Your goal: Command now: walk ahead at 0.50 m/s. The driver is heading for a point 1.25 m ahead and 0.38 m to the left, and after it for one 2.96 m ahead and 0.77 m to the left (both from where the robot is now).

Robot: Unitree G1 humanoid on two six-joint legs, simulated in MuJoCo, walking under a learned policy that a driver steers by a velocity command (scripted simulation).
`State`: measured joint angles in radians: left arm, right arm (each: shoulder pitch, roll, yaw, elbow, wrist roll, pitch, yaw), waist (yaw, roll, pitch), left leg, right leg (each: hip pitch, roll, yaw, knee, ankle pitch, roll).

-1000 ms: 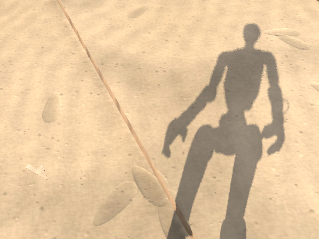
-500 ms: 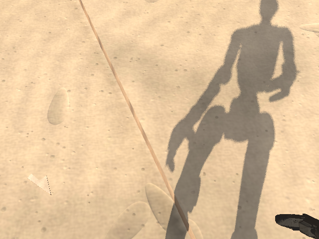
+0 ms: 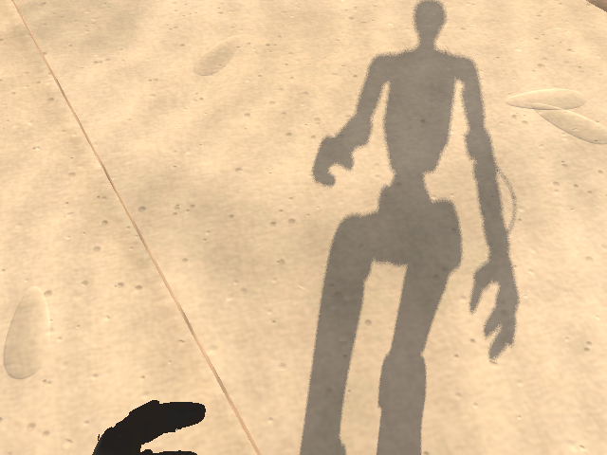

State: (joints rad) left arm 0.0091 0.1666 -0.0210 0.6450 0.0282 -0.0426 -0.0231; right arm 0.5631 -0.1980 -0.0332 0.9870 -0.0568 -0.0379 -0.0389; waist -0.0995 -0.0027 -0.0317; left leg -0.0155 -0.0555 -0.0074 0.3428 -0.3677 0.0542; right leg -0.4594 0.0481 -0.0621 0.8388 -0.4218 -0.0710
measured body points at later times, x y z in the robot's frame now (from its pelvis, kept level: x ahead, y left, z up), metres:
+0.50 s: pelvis +0.27 -0.03 -0.01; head +0.31 -0.07 +0.44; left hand +0.30 +0.23 -0.12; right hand +0.35 -0.29 -0.16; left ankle +0.25 +0.06 -0.74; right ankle +0.15 -0.12 -0.46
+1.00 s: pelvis +0.53 -0.05 +0.08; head +0.55 -0.04 +0.53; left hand +0.43 +0.22 -0.04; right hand +0.83 -0.19 +0.01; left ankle +0.57 +0.09 -0.60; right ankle +0.52 -0.20 -0.65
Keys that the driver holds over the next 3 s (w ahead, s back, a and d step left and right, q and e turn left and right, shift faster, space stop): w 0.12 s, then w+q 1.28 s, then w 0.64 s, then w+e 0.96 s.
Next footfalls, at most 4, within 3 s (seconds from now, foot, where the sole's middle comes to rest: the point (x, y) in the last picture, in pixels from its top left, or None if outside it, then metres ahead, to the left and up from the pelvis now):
0.04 right None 0.03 -0.05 -0.77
0.32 left None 0.29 0.07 -0.77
0.68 right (386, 395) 0.56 -0.19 -0.69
1.12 left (233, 355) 0.69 0.13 -0.69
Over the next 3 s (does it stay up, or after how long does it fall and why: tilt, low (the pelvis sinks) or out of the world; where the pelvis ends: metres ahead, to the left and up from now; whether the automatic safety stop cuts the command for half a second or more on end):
stays up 1.47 0.59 0.06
